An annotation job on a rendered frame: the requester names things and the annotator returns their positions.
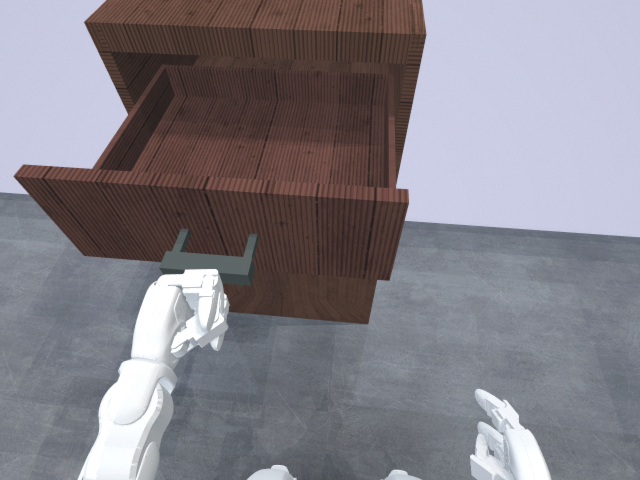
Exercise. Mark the drawer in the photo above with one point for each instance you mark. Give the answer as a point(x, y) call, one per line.
point(304, 159)

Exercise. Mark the robot right hand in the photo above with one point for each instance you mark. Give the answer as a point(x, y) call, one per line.
point(517, 455)

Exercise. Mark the robot left hand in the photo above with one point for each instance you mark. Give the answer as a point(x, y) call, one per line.
point(165, 310)

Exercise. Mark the left robot forearm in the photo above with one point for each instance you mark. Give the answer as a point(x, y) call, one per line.
point(133, 416)

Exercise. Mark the cabinet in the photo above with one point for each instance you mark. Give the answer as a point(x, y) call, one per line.
point(135, 37)

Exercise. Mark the handle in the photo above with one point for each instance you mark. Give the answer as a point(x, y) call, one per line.
point(232, 269)

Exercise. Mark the robot left shin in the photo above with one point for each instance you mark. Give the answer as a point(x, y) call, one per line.
point(281, 467)

